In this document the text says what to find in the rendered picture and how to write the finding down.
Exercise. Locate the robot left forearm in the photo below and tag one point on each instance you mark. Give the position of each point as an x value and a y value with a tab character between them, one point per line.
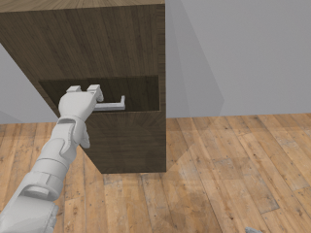
45	180

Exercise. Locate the drawer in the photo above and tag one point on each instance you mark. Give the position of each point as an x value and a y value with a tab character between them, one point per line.
141	93

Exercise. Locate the robot left upper arm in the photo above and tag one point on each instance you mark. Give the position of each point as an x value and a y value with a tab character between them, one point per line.
30	215

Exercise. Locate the handle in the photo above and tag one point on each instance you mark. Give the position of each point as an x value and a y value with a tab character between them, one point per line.
110	106

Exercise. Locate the robot left hand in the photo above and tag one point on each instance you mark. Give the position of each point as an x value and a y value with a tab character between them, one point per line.
78	103

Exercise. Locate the cabinet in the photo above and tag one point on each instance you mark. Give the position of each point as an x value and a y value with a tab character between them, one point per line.
82	39

